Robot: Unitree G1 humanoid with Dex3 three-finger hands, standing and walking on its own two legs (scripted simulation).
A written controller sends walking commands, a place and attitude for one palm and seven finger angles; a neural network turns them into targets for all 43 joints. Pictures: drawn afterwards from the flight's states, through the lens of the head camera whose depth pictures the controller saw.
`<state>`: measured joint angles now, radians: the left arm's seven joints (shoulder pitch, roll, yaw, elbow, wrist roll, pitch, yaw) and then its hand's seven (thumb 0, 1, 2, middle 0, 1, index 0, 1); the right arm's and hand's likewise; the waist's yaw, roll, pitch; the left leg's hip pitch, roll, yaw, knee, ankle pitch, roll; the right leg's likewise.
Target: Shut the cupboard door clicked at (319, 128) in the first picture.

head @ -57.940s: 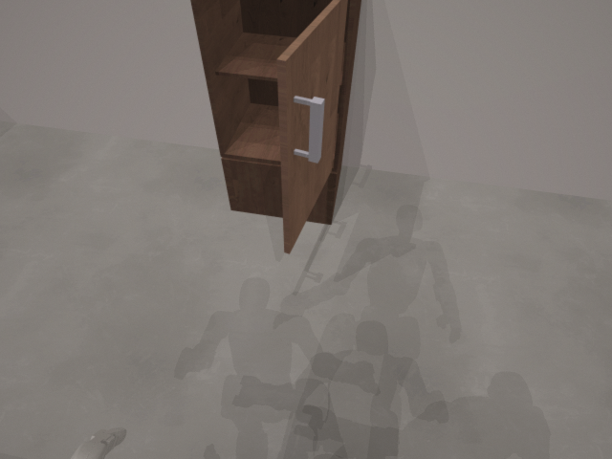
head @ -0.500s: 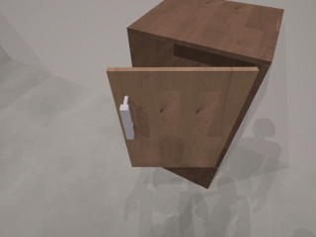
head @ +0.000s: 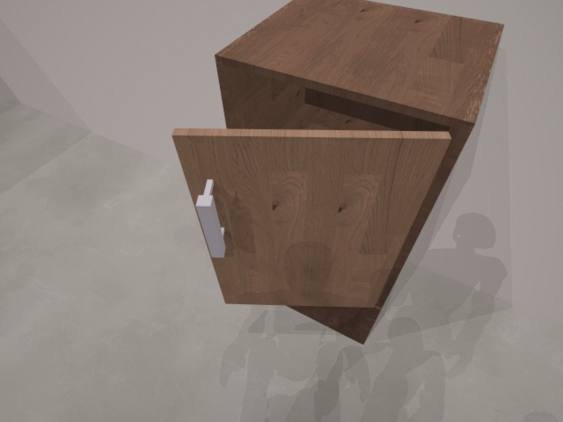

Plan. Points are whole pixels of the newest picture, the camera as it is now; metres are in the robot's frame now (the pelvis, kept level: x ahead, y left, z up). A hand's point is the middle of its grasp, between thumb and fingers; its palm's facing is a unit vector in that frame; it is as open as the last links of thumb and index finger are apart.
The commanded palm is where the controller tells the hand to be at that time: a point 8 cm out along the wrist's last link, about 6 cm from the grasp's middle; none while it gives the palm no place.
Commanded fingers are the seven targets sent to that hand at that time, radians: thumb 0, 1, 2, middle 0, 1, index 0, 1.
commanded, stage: raise the hand and make a fist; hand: left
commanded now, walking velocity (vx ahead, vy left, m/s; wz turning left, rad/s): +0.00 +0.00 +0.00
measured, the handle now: (214, 219) +0.45 +0.16 -0.02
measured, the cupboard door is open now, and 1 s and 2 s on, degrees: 27 27 27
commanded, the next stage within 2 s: bring the fist close to the handle in 1.92 s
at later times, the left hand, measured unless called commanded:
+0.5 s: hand out of the picture +0.10 +0.20 -0.08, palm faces +0.12 -0.99 -0.01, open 5.8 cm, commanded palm +0.10 +0.24 -0.05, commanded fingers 0.00 0.90 0.90 -0.66 -0.80 -0.66 -0.80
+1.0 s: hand (130, 414) +0.14 +0.21 -0.04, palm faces +0.02 -1.00 -0.05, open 3.6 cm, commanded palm +0.11 +0.27 -0.03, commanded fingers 0.00 0.90 0.90 -1.12 -1.30 -1.12 -1.30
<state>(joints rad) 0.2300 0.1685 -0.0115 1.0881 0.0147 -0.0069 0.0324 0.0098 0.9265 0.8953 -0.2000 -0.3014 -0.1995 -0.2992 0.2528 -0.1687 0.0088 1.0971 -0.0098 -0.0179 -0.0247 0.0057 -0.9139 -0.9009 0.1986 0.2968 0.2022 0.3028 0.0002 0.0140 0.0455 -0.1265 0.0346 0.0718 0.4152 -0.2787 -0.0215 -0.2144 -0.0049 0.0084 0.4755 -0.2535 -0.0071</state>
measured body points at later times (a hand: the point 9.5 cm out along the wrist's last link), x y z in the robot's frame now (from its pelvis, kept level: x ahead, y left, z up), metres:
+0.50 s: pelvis -0.06 -0.01 -0.11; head +0.00 +0.02 +0.34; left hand +0.08 +0.25 -0.07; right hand +0.21 -0.22 -0.14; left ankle -0.04 +0.13 -0.74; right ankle +0.00 -0.11 -0.74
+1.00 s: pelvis -0.06 +0.03 -0.10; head +0.00 +0.04 +0.35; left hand +0.13 +0.27 -0.03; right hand +0.13 -0.21 -0.17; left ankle -0.04 +0.13 -0.74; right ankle +0.00 -0.11 -0.74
